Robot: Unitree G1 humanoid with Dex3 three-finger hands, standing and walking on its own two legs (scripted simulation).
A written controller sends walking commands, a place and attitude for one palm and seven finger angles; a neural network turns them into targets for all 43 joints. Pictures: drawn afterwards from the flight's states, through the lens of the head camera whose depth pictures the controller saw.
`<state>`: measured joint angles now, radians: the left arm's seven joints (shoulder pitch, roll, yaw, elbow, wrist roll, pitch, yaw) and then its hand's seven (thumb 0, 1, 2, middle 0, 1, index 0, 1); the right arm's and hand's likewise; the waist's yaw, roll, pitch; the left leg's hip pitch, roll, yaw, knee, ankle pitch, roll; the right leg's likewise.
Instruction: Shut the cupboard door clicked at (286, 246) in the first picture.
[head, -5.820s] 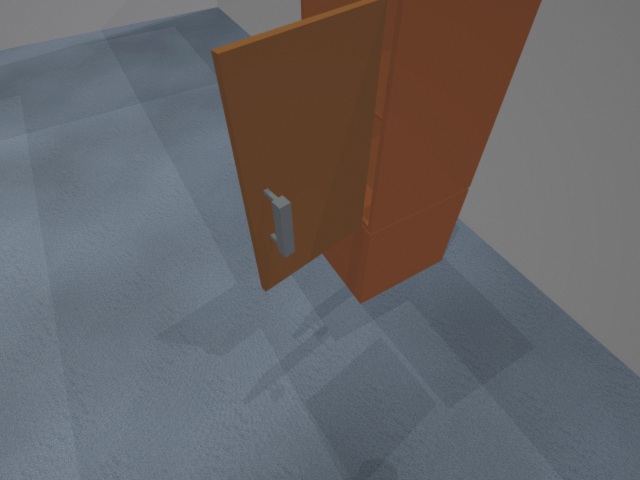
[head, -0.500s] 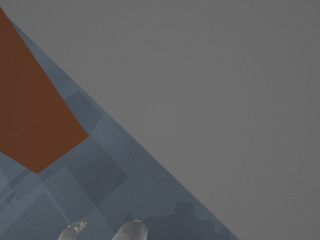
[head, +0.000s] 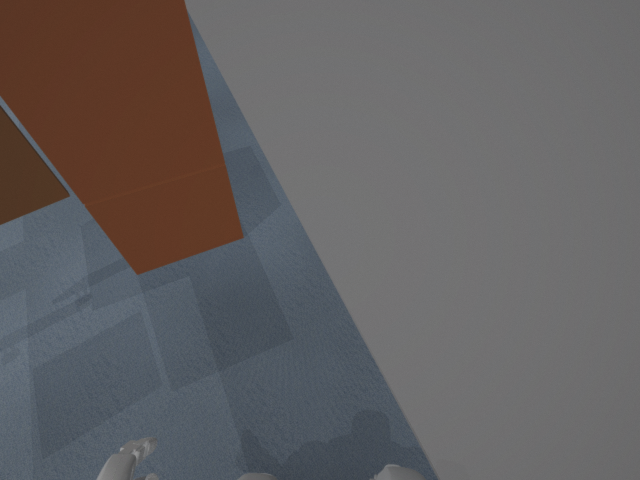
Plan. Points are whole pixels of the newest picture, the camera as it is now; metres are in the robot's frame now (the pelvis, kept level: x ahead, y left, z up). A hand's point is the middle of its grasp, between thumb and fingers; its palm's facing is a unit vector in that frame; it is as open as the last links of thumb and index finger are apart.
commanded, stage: turn to face it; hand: left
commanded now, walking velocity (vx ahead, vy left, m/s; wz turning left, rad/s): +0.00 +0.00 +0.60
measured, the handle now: out of the picture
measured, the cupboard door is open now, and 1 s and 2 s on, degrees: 100 100 100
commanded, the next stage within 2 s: take the last steps up to it in 0.96 s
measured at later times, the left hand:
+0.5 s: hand out of the picture +0.00 +0.20 -0.19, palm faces +0.35 -0.91 -0.24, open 7.4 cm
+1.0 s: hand out of the picture +0.01 +0.14 -0.16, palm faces +0.54 -0.81 -0.23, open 7.3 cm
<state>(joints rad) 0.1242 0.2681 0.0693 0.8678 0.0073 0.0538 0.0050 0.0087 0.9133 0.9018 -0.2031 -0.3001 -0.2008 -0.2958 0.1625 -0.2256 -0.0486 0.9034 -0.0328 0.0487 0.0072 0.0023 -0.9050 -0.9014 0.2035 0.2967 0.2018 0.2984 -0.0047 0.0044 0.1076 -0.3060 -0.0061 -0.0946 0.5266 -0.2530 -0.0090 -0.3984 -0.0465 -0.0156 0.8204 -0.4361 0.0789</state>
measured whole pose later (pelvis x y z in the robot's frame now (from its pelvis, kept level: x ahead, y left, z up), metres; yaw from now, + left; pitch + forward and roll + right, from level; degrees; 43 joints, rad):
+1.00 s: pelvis +0.06 -0.05 +0.00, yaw +33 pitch +0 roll +2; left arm 0.22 0.18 0.03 0.91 0.03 0.01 0.02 0.01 0.91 0.90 -0.21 -0.30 -0.20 -0.30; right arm 0.13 -0.23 -0.06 0.96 -0.01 0.07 0.02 0.01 -0.91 -0.90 0.20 0.30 0.20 0.30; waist 0.00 -0.02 0.10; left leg -0.38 0.00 0.03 0.87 -0.48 -0.05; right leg -0.19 -0.10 -0.13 0.51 -0.31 0.00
